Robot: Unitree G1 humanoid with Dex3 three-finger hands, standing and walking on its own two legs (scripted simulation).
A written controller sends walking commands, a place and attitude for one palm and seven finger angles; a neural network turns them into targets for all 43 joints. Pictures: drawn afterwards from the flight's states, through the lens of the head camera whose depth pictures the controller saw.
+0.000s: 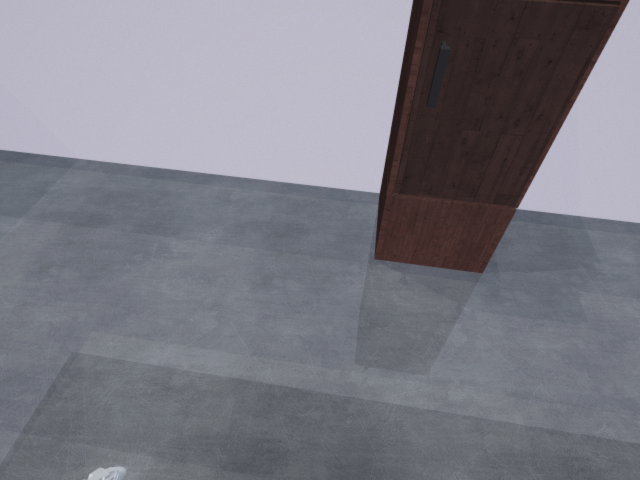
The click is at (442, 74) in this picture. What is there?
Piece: cupboard door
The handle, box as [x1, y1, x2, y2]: [427, 41, 450, 107]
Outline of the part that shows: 445,41 441,41 427,99 427,106 435,107 450,50 449,46 445,44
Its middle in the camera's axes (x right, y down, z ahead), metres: +0.30 -0.42 +0.98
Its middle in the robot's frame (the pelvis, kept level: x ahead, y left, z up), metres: +1.03 -0.24 +0.04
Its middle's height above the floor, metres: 0.81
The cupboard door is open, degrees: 0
